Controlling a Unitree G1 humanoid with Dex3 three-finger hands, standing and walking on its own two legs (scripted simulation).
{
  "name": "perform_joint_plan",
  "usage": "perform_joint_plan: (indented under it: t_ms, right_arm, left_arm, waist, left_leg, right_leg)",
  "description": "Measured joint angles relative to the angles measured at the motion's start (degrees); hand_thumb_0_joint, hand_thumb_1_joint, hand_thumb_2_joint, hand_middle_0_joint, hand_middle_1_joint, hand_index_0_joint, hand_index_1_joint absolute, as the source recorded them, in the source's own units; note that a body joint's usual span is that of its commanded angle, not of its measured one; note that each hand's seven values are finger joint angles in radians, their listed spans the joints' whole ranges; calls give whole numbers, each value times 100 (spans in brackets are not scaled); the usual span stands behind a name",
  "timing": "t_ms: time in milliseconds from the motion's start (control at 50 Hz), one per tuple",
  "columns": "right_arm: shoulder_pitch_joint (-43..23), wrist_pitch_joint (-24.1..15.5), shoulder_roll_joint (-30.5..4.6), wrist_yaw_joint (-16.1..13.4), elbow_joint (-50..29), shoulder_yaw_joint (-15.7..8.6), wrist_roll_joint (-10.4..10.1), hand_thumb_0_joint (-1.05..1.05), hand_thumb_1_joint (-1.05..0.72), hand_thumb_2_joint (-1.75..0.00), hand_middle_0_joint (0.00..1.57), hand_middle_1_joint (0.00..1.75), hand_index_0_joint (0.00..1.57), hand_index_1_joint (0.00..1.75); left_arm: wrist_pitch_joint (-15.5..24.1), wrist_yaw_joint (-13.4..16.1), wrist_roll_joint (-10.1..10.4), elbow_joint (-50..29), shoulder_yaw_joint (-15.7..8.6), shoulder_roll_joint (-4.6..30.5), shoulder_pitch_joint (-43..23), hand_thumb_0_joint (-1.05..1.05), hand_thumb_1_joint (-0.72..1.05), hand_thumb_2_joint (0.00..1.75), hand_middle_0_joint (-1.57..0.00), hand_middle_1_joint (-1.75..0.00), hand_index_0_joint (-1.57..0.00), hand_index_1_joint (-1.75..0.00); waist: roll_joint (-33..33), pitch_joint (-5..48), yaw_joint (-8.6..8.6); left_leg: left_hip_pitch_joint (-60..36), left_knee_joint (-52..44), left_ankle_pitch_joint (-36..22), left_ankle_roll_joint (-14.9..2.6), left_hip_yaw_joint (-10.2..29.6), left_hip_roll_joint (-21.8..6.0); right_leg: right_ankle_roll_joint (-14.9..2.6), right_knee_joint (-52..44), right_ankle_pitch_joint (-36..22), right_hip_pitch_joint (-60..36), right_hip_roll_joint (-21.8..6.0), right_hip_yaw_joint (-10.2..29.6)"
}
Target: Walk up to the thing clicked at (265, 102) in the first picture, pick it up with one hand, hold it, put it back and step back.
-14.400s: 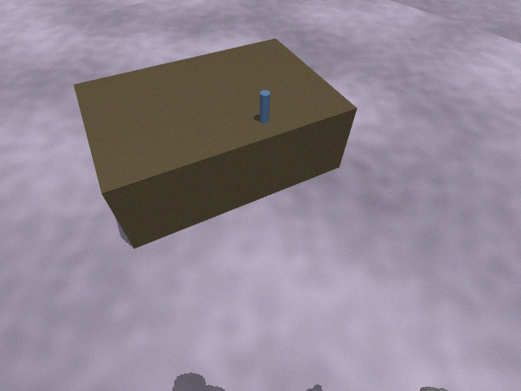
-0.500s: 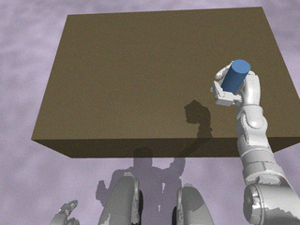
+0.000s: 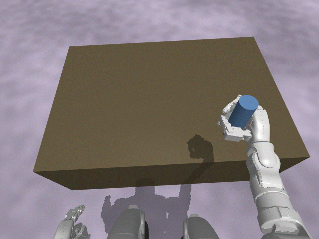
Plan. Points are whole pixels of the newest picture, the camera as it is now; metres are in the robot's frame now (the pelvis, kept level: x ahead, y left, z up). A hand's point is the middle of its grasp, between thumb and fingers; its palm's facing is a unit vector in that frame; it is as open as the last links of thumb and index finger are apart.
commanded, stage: lift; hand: right
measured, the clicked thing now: (238, 119) +0.38 -0.17 +0.05
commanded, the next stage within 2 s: hold in 0.52 s
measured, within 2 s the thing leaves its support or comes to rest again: neither
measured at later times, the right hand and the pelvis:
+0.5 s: hand (239, 125) +0.35 -0.16 +0.06, palm faces -0.01 +1.00 +0.01, open 5.2 cm; pelvis +0.01 -0.01 +0.02, yaw +0 degrees
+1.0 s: hand (244, 127) +0.34 -0.17 +0.08, palm faces -0.01 +1.00 +0.01, open 5.2 cm; pelvis +0.01 +0.00 +0.03, yaw +0 degrees
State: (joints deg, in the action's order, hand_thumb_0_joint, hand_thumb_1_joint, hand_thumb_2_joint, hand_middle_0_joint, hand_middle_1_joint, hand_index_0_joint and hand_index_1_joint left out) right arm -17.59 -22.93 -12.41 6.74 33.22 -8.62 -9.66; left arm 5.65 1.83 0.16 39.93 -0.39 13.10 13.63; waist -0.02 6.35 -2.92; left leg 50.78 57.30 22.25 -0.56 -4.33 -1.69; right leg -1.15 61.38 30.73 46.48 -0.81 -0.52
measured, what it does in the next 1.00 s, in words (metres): stands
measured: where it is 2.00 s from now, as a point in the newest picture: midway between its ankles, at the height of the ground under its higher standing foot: outside the picture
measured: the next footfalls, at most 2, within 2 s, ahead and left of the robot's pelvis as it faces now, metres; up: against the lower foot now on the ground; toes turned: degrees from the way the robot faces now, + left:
none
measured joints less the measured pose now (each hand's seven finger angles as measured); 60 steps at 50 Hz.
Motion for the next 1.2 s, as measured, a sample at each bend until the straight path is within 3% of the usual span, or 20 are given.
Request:
perform_joint_plan:
  t_ms: [500,1200]
  right_arm:
    - [701,94,49,193,-584,131,-131,1,-16,-119,103,121,103,117]
    - [1080,388,26,308,-1080,159,-249,1,-16,-119,103,121,103,117]
  left_arm:
    - [-93,0,60,-60,19,-45,58,1,89,91,-19,-30,-19,-30]
    - [-104,61,117,-116,62,-48,-11,1,88,91,-20,-31,-20,-31]
  waist:
    - [-11,-133,141]
    - [-33,-231,227]
  left_leg:
    - [-911,-691,-183,53,52,13]
    - [-1477,-1055,-302,34,39,23]
  right_leg:
    - [-33,-722,-199,-923,25,-54]
    - [-8,-1137,-364,-1499,33,-39]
